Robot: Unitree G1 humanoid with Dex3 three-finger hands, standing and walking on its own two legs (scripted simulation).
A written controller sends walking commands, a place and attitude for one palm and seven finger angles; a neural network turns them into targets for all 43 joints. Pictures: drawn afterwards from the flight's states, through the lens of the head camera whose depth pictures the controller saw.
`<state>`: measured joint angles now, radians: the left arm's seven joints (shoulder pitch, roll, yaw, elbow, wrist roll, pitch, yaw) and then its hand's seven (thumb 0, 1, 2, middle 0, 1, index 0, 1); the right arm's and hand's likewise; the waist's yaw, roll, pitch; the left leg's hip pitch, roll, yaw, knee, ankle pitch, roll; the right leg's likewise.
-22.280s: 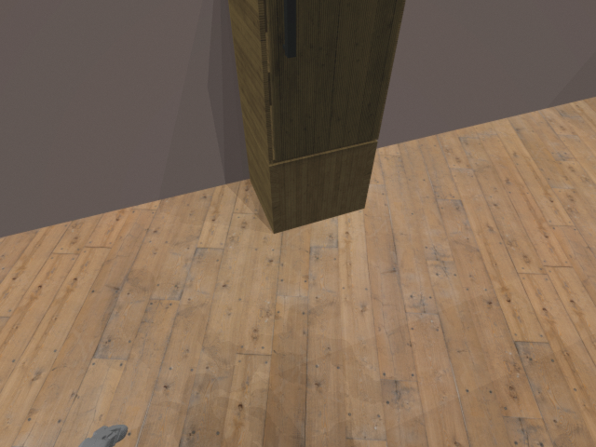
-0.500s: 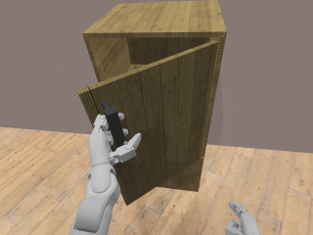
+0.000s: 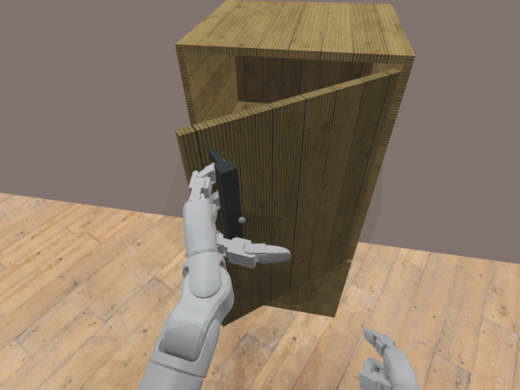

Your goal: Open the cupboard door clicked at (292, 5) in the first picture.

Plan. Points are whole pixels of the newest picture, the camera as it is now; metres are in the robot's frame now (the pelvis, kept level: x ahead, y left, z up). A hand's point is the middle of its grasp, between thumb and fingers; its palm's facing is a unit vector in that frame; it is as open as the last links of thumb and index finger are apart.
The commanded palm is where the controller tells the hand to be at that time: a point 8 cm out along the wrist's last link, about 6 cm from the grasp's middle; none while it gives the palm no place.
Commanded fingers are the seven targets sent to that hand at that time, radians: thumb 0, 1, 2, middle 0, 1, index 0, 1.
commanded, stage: slide the hand sideways off the handle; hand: left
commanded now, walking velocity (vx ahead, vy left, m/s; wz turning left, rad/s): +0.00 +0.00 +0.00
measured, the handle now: (224, 199) +0.37 +0.10 +0.13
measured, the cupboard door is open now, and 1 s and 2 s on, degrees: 40 41 41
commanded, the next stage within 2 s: draw the hand back to the body in 1.30 s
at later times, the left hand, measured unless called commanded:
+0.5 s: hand (233, 236) +0.28 +0.07 +0.14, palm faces -0.11 -0.99 -0.02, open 16.6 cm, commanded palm +0.25 +0.11 +0.13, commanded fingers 0.00 -0.50 0.30 -0.15 -0.30 -0.15 -0.30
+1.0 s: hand (201, 264) +0.24 +0.11 +0.13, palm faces -0.05 -0.99 -0.10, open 16.4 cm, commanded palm +0.21 +0.17 +0.13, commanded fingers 0.00 -0.50 0.30 -0.15 -0.30 -0.15 -0.30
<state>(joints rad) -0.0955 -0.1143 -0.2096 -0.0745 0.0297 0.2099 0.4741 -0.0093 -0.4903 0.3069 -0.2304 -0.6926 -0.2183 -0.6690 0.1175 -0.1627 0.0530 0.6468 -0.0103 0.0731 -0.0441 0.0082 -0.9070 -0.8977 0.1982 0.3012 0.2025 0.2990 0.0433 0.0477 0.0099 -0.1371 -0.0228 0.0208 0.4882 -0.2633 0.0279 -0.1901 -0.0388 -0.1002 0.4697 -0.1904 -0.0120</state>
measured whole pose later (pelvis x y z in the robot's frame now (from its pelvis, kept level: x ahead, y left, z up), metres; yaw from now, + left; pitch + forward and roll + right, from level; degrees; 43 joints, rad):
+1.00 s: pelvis +0.03 -0.03 +0.00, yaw +0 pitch -3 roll +0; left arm 0.32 0.20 0.05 -0.37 -0.19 0.09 -0.16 -0.01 -0.50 0.30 -0.15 -0.30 -0.14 -0.29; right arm 0.21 -0.24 0.06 0.55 0.03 -0.09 -0.06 0.01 -0.91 -0.90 0.20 0.30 0.20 0.30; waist 0.04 0.07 -0.01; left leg -0.16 0.03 0.00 0.55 -0.33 -0.02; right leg -0.21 0.01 -0.12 0.53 -0.27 -0.05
